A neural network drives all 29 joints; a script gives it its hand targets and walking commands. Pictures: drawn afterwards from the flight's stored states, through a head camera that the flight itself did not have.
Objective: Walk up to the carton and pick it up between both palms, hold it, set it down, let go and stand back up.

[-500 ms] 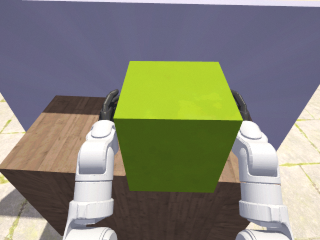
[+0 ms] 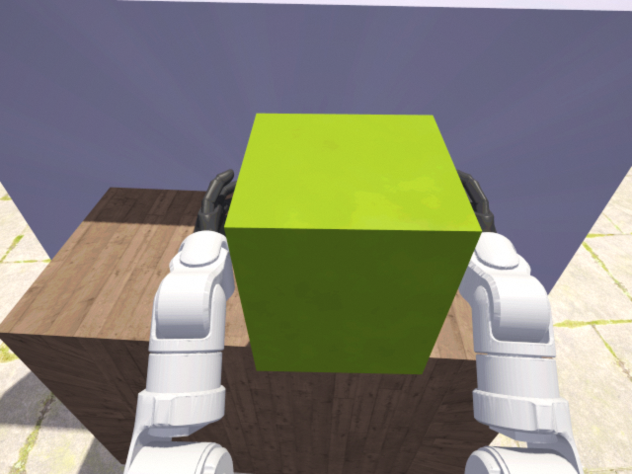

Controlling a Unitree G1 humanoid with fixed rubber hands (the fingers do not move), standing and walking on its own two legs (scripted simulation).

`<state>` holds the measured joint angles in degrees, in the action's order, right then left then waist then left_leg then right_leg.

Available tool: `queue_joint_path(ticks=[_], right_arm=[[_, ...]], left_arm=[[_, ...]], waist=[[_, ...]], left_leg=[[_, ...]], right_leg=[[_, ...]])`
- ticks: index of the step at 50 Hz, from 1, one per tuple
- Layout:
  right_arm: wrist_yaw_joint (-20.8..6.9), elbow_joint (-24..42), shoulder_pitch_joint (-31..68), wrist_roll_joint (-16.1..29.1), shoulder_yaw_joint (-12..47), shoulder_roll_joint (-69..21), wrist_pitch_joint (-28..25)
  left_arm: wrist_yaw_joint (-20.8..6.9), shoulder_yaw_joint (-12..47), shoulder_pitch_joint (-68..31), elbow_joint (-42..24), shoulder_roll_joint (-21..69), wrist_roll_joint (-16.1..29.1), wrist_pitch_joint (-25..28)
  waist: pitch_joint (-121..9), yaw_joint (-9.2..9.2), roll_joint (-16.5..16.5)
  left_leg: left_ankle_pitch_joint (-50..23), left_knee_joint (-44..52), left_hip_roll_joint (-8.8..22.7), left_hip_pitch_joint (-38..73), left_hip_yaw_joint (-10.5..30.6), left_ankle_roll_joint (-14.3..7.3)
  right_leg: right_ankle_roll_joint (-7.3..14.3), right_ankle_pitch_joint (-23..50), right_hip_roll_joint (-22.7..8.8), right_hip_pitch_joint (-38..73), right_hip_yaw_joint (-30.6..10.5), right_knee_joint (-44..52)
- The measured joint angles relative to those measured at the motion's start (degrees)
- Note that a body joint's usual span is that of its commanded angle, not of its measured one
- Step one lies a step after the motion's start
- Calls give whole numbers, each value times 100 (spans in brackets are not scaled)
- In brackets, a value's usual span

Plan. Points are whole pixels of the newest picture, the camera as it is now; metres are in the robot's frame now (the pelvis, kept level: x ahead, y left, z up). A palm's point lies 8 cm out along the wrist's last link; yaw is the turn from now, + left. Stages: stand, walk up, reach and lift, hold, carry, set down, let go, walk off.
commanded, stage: hold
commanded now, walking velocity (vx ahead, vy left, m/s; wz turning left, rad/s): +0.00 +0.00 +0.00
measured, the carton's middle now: (341, 247) +0.35 +0.00 +0.15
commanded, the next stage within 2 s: none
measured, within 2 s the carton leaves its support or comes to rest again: neither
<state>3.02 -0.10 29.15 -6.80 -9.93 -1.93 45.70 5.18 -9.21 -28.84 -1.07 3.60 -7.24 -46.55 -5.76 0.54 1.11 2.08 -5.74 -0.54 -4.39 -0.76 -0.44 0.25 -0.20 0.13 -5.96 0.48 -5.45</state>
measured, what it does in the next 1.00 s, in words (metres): stands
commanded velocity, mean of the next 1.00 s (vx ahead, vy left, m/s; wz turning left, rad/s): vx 0.00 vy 0.00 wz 0.00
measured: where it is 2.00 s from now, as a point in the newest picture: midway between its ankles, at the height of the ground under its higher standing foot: outside the picture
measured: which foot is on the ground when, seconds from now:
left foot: down 0.00-1.00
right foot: down 0.00-1.00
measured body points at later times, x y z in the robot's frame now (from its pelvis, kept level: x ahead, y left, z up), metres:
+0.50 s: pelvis +0.00 +0.00 +0.00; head -0.03 +0.01 +0.45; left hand +0.36 +0.14 +0.18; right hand +0.35 -0.16 +0.18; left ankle +0.01 +0.11 -0.76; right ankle +0.03 -0.11 -0.76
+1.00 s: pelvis +0.00 +0.00 +0.00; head -0.03 +0.01 +0.45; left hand +0.35 +0.15 +0.18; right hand +0.35 -0.16 +0.18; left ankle +0.01 +0.11 -0.76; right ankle +0.03 -0.11 -0.76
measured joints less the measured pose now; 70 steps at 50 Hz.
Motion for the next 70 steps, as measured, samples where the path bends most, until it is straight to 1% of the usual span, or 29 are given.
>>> queue_joint_path(ticks=[13,22,29,37,44,52,59,65,70], right_arm=[[17,187,-111,13,27,-23,29],[-20,0,-47,-22,-25,-9,16],[-13,90,-42,21,-14,5,-13],[-47,-36,-12,-32,-41,-14,10],[-7,139,-105,11,27,-7,6],[-18,15,-45,-52,-28,-42,36],[-7,102,-38,-39,-15,-29,18],[-27,-41,12,-68,-45,-24,18],[-23,62,-47,-16,-31,-26,-25]], left_arm=[[6,54,99,-139,-6,42,-1],[-9,0,-1,58,23,-6,-7],[18,18,23,-66,28,9,22],[-4,-22,18,44,48,-32,4],[12,46,102,-113,13,25,12],[-30,-12,12,50,12,-4,-13],[-32,1,15,-16,9,6,37],[-41,-38,-54,120,20,-27,16],[-11,4,23,-19,20,5,37]], waist=[[0,18,12],[-21,33,0],[-17,34,1],[6,24,5],[-7,18,-5],[-9,26,2],[-26,31,-6],[-16,26,6],[-25,32,10]], left_leg=[[-8,4,-9,-16,10,-4],[-3,-8,-12,-22,0,-9],[-8,-6,-8,-43,-3,-5],[-8,9,1,6,8,3],[-14,17,2,1,18,5],[-1,-13,-3,5,25,1],[-13,-3,-13,-26,18,-9],[-5,-9,-15,-5,14,-10],[-9,-4,-16,-34,10,-10]], right_leg=[[-5,2,-9,-14,9,0],[-8,7,-11,-18,-2,1],[-5,9,-7,-42,-5,-4],[3,7,1,8,5,11],[4,7,2,5,14,15],[3,-12,-3,9,21,-21],[-7,1,-13,-24,13,-13],[-8,2,-14,2,9,-4],[-9,7,-15,-29,4,-2]])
